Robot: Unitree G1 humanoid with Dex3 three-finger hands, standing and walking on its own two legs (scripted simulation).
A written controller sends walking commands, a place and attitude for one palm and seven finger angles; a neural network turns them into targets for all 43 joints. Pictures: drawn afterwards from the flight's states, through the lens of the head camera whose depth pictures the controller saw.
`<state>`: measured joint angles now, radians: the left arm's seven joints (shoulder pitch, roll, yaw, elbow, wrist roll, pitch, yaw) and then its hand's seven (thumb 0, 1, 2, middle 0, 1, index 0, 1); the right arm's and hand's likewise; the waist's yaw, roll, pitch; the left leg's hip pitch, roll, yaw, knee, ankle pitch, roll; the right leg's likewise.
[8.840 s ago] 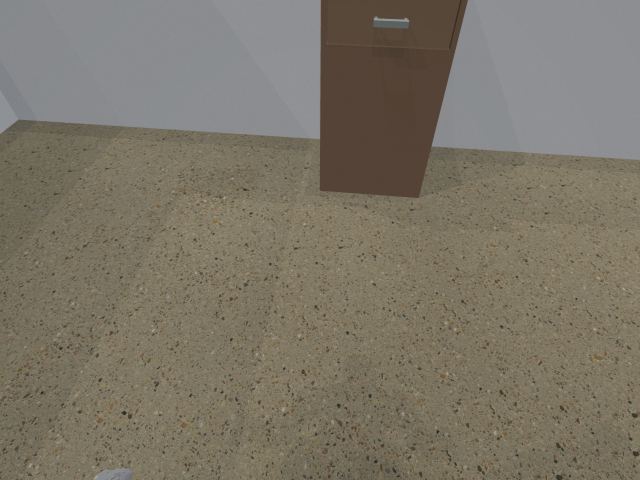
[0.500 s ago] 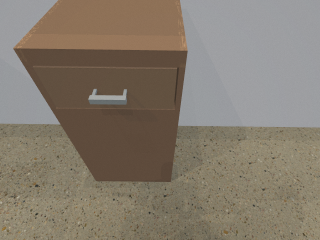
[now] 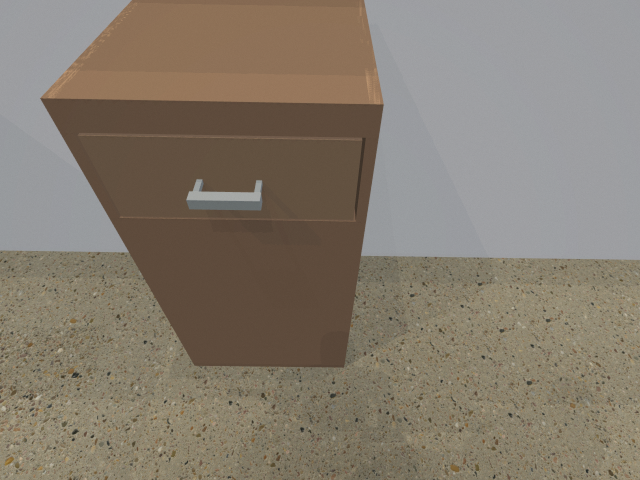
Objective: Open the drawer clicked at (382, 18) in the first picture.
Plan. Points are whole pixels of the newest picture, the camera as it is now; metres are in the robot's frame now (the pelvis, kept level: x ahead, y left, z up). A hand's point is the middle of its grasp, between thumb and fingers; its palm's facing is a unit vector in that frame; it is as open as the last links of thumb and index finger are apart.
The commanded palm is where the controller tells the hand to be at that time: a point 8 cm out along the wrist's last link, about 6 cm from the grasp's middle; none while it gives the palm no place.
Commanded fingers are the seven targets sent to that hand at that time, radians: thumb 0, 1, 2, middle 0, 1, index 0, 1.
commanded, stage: raise the hand with hooked fingers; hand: left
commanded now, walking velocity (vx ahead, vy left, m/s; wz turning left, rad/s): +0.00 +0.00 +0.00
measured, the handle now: (227, 193) +0.54 +0.20 +0.03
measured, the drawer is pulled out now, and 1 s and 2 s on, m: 0.00 0.00 0.00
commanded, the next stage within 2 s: move the hooked fingers above the handle in 1.90 s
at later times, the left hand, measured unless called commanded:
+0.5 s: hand out of the picture +0.12 +0.22 -0.05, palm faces -0.02 -0.10 -0.99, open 9.0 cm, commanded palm +0.14 +0.22 +0.02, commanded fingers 0.00 0.29 0.64 -0.24 -0.69 -0.24 -0.69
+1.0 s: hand (122, 374) +0.22 +0.24 +0.05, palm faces +0.08 -0.08 -0.99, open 11.9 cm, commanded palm +0.20 +0.23 +0.11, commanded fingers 0.00 -0.29 0.39 -0.28 -1.07 -0.28 -1.07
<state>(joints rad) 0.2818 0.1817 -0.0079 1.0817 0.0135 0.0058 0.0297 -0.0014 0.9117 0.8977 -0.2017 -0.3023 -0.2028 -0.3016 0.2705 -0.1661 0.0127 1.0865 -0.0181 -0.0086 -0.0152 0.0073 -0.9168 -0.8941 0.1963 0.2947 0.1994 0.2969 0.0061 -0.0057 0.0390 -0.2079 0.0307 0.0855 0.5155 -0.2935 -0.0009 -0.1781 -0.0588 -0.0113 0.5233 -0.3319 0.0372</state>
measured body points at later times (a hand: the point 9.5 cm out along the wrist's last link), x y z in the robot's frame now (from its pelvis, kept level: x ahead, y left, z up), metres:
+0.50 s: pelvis -0.04 -0.05 -0.04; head +0.00 -0.05 +0.41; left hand +0.12 +0.22 +0.01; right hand +0.23 -0.26 -0.10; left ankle -0.01 +0.12 -0.73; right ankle -0.03 -0.14 -0.73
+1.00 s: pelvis -0.02 -0.02 -0.01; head +0.00 -0.05 +0.44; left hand +0.21 +0.24 +0.10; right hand +0.16 -0.25 -0.13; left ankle -0.01 +0.12 -0.73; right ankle -0.03 -0.14 -0.73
